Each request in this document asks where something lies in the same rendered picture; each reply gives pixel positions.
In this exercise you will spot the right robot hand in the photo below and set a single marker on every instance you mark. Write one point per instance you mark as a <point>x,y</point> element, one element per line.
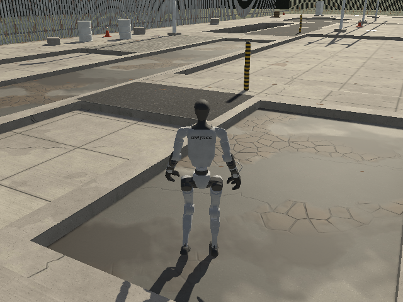
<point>235,180</point>

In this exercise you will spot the humanoid robot head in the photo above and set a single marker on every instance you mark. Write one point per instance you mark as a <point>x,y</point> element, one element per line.
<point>202,108</point>

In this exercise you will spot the robot right forearm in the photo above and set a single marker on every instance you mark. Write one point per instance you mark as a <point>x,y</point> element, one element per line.
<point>232,167</point>

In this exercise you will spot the robot right upper arm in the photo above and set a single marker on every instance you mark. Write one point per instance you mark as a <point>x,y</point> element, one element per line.
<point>224,142</point>

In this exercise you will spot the robot right shin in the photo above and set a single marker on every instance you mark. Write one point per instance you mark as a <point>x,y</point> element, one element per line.
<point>214,226</point>

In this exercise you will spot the robot left upper arm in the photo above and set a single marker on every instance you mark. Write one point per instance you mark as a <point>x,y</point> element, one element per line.
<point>178,143</point>

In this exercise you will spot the left robot hand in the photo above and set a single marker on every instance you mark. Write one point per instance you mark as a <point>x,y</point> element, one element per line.
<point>173,173</point>

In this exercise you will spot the robot left forearm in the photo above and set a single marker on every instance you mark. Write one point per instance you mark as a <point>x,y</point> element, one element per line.
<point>171,164</point>

